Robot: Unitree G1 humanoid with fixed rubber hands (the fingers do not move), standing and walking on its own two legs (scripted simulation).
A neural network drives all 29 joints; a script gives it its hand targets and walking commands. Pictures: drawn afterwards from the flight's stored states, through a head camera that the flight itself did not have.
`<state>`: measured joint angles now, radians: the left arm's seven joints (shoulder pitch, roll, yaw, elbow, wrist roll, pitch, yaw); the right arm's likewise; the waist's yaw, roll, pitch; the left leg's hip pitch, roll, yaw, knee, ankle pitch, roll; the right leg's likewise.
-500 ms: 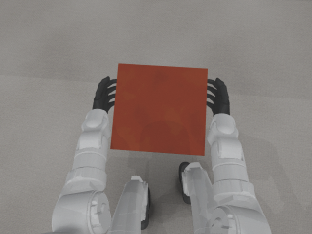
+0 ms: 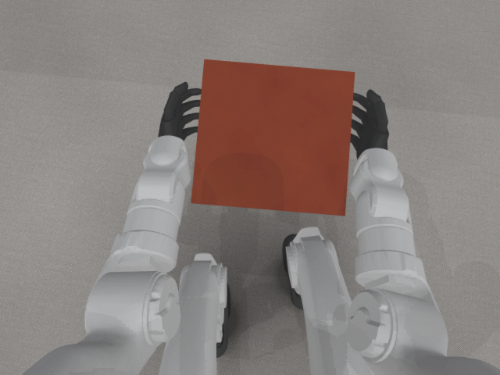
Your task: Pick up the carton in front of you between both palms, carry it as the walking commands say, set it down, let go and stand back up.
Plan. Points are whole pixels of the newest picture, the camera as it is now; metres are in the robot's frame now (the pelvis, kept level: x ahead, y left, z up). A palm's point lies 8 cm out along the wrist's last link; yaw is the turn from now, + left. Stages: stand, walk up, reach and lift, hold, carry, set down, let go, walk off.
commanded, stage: set down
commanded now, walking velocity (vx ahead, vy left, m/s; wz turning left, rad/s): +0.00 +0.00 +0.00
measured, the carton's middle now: (267, 151) +0.44 -0.07 -0.18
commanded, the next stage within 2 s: none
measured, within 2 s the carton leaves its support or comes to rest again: rests again in 1.78 s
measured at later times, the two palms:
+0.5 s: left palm (202, 136) +0.51 +0.05 -0.25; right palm (349, 158) +0.42 -0.24 -0.25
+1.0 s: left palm (211, 142) +0.51 +0.04 -0.32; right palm (349, 152) +0.44 -0.25 -0.28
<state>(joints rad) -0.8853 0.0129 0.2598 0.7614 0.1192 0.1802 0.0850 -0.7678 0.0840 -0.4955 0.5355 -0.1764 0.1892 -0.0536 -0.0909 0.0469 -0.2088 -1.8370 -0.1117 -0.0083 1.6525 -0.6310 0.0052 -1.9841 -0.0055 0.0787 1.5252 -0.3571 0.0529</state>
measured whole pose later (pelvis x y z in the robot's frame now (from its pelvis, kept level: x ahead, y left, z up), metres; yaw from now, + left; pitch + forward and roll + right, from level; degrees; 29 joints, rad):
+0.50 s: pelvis -0.04 -0.01 -0.11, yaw +1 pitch +47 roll +1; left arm -1.29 0.18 0.19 1.00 0.08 0.19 0.08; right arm -1.07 0.01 -0.54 0.66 -0.14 0.20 -0.11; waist -0.14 0.06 0.02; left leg -2.18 -0.13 -0.02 2.01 -0.65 -0.03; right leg -2.32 0.00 0.06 1.84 -0.34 0.05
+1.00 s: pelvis -0.03 +0.01 -0.14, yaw -1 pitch +48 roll -2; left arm -1.37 0.21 0.07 1.09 0.08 0.20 0.14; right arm -1.22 -0.12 -0.56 0.90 -0.06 0.16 -0.02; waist -0.21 0.01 0.07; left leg -2.29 -0.15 0.00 2.14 -0.68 0.01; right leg -2.42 0.00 0.07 1.94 -0.36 0.09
